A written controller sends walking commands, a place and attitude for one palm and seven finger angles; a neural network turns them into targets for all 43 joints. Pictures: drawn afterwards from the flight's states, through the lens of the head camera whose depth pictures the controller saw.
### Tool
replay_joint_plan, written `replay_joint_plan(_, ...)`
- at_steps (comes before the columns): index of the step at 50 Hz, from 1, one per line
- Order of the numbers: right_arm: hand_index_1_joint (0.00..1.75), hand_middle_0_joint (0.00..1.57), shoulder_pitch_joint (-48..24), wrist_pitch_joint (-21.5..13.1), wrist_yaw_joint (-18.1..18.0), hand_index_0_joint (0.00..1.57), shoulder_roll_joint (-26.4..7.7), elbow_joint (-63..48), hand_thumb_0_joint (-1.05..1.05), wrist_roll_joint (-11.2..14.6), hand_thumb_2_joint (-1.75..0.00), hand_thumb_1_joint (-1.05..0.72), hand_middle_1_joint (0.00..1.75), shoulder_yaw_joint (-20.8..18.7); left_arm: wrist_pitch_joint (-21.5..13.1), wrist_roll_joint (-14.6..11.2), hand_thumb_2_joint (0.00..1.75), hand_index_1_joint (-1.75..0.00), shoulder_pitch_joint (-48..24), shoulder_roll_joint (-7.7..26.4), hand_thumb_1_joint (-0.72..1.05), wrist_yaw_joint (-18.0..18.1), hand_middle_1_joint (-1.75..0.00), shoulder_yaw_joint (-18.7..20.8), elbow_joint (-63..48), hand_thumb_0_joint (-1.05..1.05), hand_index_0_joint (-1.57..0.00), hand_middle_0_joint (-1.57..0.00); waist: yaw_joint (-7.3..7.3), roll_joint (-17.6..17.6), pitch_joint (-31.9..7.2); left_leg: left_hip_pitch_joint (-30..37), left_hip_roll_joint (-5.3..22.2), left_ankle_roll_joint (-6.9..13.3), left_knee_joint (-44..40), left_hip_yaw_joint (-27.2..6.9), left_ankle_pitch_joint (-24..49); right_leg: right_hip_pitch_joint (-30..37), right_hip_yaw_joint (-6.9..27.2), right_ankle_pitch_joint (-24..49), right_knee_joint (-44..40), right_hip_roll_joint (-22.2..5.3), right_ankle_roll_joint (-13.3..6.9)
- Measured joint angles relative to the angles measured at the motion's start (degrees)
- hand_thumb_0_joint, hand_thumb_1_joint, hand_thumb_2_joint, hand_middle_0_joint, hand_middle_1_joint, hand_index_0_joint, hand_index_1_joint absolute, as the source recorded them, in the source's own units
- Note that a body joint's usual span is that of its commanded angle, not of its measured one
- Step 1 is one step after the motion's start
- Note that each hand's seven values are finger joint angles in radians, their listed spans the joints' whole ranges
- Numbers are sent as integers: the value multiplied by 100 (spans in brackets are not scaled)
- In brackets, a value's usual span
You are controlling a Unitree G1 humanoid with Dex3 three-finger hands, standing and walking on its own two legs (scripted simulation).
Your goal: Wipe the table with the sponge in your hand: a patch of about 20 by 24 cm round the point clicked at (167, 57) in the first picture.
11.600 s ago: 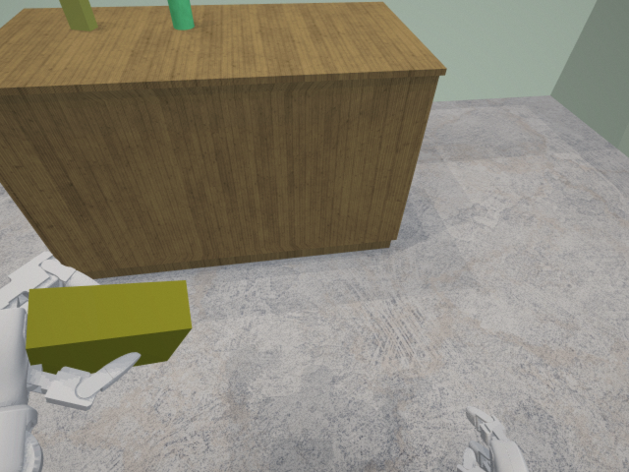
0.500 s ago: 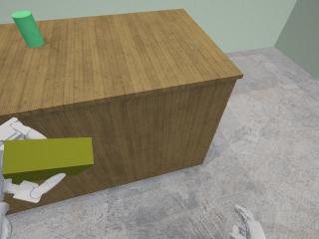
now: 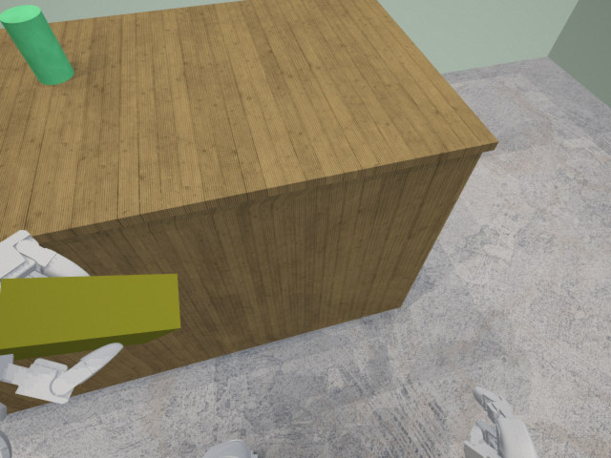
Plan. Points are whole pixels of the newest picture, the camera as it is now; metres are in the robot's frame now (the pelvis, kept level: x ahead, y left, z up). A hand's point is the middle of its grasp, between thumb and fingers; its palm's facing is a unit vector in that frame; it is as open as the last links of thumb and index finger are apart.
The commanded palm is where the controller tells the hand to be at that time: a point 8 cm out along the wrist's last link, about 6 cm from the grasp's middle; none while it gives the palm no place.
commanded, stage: take the last steps up to it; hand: left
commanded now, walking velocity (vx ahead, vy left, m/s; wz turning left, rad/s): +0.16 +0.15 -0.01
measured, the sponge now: (115, 315) +0.23 +0.19 +0.14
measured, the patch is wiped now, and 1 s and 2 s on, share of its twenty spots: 0.00 0.00 0.00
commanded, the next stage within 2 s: come to a stop and stand still in 0.14 s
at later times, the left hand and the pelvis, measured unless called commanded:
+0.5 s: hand (34, 269) +0.26 +0.27 +0.16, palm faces +0.35 -0.80 -0.48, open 9.5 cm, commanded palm +0.20 +0.32 +0.18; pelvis +0.04 +0.04 +0.00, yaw -1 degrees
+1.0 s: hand (20, 308) +0.22 +0.27 +0.15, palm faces +0.33 -0.85 -0.41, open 9.5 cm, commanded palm +0.17 +0.32 +0.18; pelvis +0.00 +0.05 -0.01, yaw -2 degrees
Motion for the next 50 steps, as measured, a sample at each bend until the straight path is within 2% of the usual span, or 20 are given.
replay_joint_plan(2,29,20,28,-45,-49,20,-76,-100,1,19,-90,-90,30,-63,3,-14,100,-133,-15,47,-43,22,-134,27,-134,-1,-81,-80,27,105,-36,314,24,57,-594,72,531,-97,28,-230,376,-7,111)
replay_joint_plan(3,29,20,-19,-72,-73,20,-18,-92,1,38,-90,-90,30,-109,-3,-23,100,-133,-115,119,-43,33,-134,74,-129,-1,-81,-80,47,40,-13,277,-17,41,-451,116,618,-217,137,-439,737,-52,125)
replay_joint_plan(5,29,20,-106,-122,-85,20,151,-50,1,67,-90,-90,30,-117,-36,-16,100,-133,-349,212,-43,29,-134,140,82,-1,-81,-80,97,-28,-25,202,-39,59,-129,182,336,-559,355,-1143,1691,48,103)
replay_joint_plan(8,29,20,-156,-229,-36,20,378,-22,1,96,-90,-90,30,13,97,-26,100,-133,-535,184,-43,15,-134,162,313,-1,-81,-80,87,77,-107,222,13,89,-63,166,136,-830,256,-1304,2231,254,115)
replay_joint_plan(10,29,20,-141,-304,14,20,492,-32,1,112,-90,-90,30,136,166,-63,100,-133,-523,100,-43,15,-134,125,311,-1,-81,-80,80,160,-156,256,31,72,-88,164,128,-780,100,-1150,1837,334,126)
replay_joint_plan(12,29,20,-95,-356,36,20,568,-62,1,115,-90,-90,30,258,203,-87,100,-133,-448,45,-43,11,-134,64,230,-1,-81,-80,90,230,-193,257,26,53,-25,172,70,-568,-43,-843,1094,398,124)
replay_joint_plan(13,29,20,-69,-365,40,20,588,-76,1,111,-90,-90,30,309,201,-84,100,-133,-411,37,-43,4,-134,36,189,-1,-81,-80,96,263,-207,229,18,37,74,172,5,-435,-80,-464,684,424,49)
replay_joint_plan(14,29,20,-64,-348,40,20,570,-58,1,104,-90,-90,30,342,188,-67,100,-133,-401,-13,-43,-14,-134,-21,186,-1,-81,-80,86,385,-196,202,65,24,203,121,-76,-375,-132,-164,586,478,-129)
replay_joint_plan(16,30,20,-70,-246,54,20,541,52,1,104,-90,-90,30,383,202,-98,100,-133,-386,-79,-43,-58,-134,-113,210,-1,-81,-80,81,480,-211,74,-3,-4,686,-25,-578,-334,-167,-168,615,481,-346)
replay_joint_plan(18,30,20,-102,-131,79,20,500,167,1,106,-90,-90,30,410,226,-146,100,-133,-407,-112,-43,-74,-134,-144,278,-1,-81,-80,95,418,-184,-141,-174,-72,1511,-182,-937,-239,-127,-206,498,414,-387)
replay_joint_plan(20,30,20,-135,-33,71,20,447,210,1,86,-90,-90,30,445,223,-137,100,-133,-401,-129,-43,-60,-134,-109,377,0,-81,-80,78,328,-142,-210,-250,-110,1776,-214,-1036,-116,-81,-100,258,359,-345)
replay_joint_plan(23,30,20,-147,54,24,20,363,104,1,50,-90,-90,30,436,256,-86,100,-133,-335,-107,-43,-19,-134,-37,396,0,-81,-80,33,185,-86,-15,-257,-106,1000,-129,-766,-2,-34,65,-17,293,-272)
replay_joint_plan(27,30,20,-100,75,-60,20,157,-173,1,42,-90,-90,30,284,334,-74,100,-133,-226,-62,-43,18,-134,-65,92,0,-81,-80,-3,239,-60,503,-134,-9,-447,-81,480,-47,-69,-33,167,379,-142)
replay_joint_plan(30,29,20,-135,44,-88,20,233,-173,1,42,-90,-90,30,161,320,-76,100,-133,-305,69,-43,-3,-134,-67,80,0,-81,-80,103,-1,-59,503,-199,166,-345,69,201,-218,192,-536,585,357,-12)
replay_joint_plan(33,29,20,-119,-111,-42,20,298,-242,1,8,-90,-90,30,166,351,-44,100,-133,-372,122,-43,-9,-134,-42,111,0,-81,-80,107,17,-65,482,-135,203,-414,40,235,-341,316,-826,943,513,49)
replay_joint_plan(38,29,20,-88,-299,75,20,407,-319,1,49,-90,-90,30,302,372,-106,100,-133,-320,111,-43,15,-134,19,3,0,-81,-80,116,122,-105,414,-24,138,-449,36,352,-59,249,-381,192,614,101)
replay_joint_plan(40,29,20,-100,-306,81,20,417,-307,1,62,-90,-90,30,352,343,-109,100,-133,-341,63,-43,0,-134,-1,58,0,-81,-80,101,247,-82,352,51,97,-336,0,337,67,172,255,-168,678,-32)
replay_joint_plan(43,30,20,-74,-222,74,20,397,-206,1,90,-90,-90,30,389,366,-161,100,-133,-341,-48,-43,-54,-134,-97,202,0,-81,-80,62,433,-144,258,130,19,-215,-112,275,55,93,292,-190,781,-257)
replay_joint_plan(46,30,20,-2,-122,40,20,343,-83,1,90,-90,-90,30,394,449,-214,100,-133,-278,-159,-43,-76,-134,-196,298,0,-81,-81,58,444,-255,211,-4,-23,41,-287,-140,-34,133,226,-97,766,-304)
replay_joint_plan(50,30,20,110,-30,-52,20,264,74,1,71,-90,-90,30,357,484,-193,100,-133,-321,-157,-43,-76,-134,-257,384,0,-81,-81,15,378,-291,421,-105,56,-206,-373,301,-35,120,213,-6,724,-263)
